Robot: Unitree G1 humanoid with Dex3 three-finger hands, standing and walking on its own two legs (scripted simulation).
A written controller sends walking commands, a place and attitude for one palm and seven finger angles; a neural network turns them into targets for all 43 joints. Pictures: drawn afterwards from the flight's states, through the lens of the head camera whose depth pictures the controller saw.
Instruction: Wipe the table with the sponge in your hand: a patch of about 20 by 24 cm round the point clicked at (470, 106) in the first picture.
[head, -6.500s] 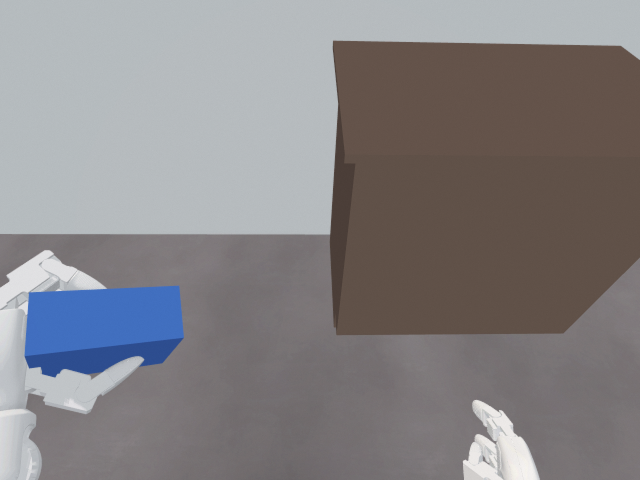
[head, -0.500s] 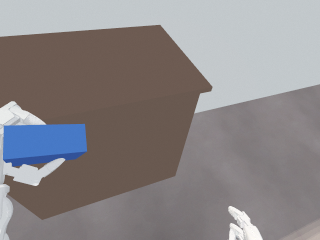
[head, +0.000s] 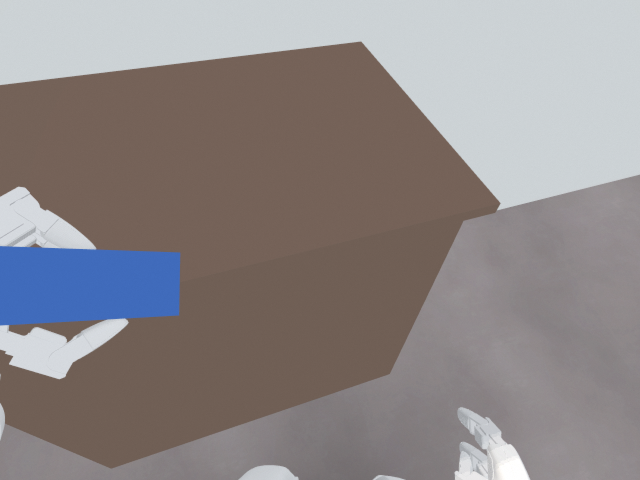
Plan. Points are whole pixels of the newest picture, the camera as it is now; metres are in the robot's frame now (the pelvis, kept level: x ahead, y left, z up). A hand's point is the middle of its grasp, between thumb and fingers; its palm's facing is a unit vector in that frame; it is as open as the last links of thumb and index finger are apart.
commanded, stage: shuffle to correct the standing spot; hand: left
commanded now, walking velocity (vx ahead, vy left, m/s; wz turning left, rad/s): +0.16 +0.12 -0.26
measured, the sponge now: (115, 287) +0.24 +0.20 +0.19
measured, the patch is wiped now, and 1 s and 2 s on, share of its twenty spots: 0.00 0.00 0.00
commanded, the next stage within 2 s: come to a stop and stand still in 0.20 s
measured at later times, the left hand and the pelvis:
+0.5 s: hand (73, 181) +0.35 +0.27 +0.21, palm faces +0.34 -0.81 -0.47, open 9.5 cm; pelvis +0.11 +0.05 +0.01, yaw -4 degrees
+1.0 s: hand (27, 112) +0.39 +0.31 +0.25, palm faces +0.45 -0.74 -0.50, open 9.5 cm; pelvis +0.11 +0.04 +0.02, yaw -6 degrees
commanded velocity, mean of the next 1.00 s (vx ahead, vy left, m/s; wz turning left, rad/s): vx -0.04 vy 0.00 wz -0.02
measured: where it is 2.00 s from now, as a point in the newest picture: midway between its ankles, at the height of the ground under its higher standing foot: outside the picture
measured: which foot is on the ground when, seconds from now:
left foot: up 0.00-0.18, down 0.20-1.00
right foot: down 0.00-0.22, up 0.24-0.36, down 0.38-1.00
